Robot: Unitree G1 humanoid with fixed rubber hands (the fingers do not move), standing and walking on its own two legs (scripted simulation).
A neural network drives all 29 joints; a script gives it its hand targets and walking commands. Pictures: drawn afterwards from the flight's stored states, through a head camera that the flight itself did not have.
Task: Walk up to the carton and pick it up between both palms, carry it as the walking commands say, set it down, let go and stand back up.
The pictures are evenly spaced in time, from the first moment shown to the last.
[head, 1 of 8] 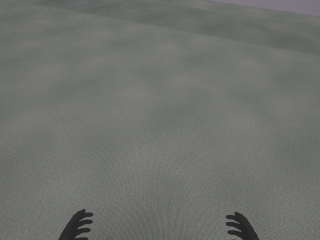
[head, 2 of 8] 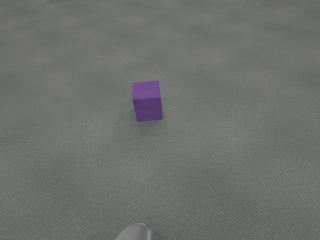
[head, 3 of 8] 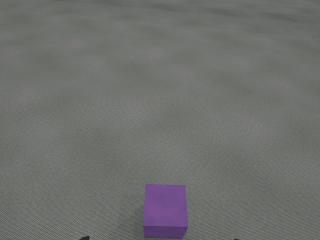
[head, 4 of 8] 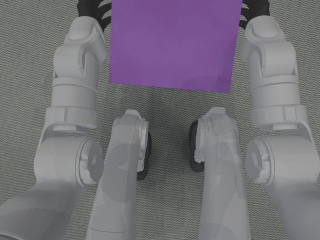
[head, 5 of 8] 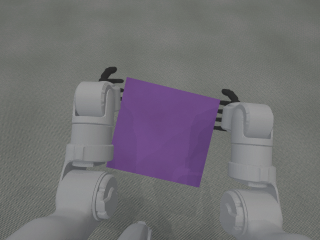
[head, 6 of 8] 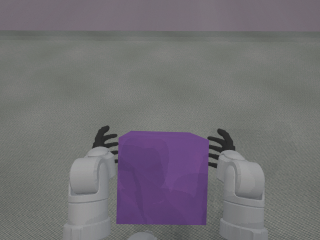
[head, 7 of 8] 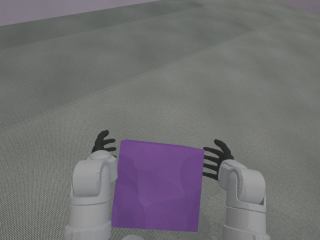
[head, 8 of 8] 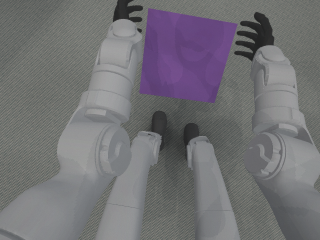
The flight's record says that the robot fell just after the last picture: yes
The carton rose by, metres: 0.66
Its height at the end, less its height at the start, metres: +0.31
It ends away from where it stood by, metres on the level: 3.02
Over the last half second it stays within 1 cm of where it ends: no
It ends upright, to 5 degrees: no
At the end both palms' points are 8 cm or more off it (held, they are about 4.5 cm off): yes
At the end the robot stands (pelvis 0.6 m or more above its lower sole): yes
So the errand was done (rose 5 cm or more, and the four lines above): no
